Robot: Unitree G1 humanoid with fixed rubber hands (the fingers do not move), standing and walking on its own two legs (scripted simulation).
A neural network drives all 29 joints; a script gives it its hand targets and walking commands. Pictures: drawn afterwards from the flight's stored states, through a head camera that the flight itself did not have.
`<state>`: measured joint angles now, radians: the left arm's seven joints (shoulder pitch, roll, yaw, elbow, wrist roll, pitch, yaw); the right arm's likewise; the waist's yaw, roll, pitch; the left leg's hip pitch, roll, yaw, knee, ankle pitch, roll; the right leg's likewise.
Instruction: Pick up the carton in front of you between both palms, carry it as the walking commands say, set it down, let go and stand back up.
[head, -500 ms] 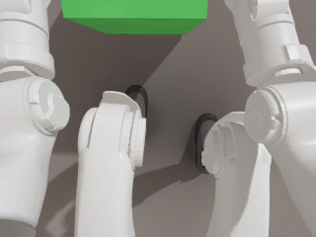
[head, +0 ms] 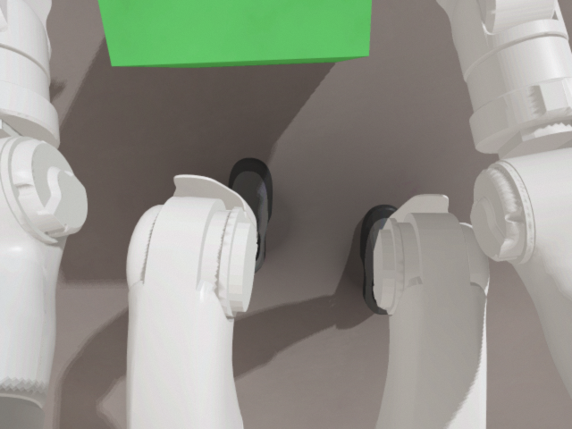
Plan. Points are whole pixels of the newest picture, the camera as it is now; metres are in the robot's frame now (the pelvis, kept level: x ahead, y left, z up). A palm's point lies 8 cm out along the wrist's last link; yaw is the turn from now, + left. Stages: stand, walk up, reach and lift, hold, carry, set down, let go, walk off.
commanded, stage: set down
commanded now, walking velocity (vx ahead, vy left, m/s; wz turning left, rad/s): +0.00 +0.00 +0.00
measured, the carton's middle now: out of the picture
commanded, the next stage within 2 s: let go in 1.02 s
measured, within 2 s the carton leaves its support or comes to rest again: neither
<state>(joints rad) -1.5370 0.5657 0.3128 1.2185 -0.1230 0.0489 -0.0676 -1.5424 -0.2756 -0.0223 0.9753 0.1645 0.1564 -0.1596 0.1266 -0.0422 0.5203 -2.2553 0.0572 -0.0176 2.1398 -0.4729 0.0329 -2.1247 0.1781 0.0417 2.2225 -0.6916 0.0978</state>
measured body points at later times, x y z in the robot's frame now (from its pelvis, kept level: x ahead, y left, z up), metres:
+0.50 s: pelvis +0.00 +0.00 +0.10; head +0.35 +0.09 +0.38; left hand +0.52 +0.36 -0.02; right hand +0.60 -0.02 -0.02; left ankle +0.14 +0.12 -0.34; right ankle +0.09 -0.13 -0.34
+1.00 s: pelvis +0.03 +0.01 +0.23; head +0.35 +0.09 +0.54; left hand +0.52 +0.37 +0.13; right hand +0.60 -0.02 +0.13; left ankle +0.14 +0.12 -0.34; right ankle +0.09 -0.13 -0.34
